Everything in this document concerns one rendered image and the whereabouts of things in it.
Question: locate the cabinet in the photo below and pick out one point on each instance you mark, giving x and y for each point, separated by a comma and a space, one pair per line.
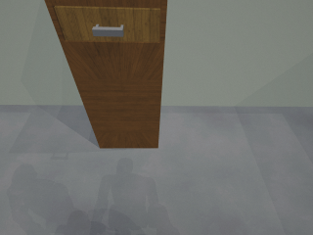
119, 82

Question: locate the handle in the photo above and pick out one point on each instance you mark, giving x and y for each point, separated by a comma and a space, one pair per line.
108, 31

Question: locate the drawer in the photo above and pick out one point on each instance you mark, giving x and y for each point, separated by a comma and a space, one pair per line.
139, 24

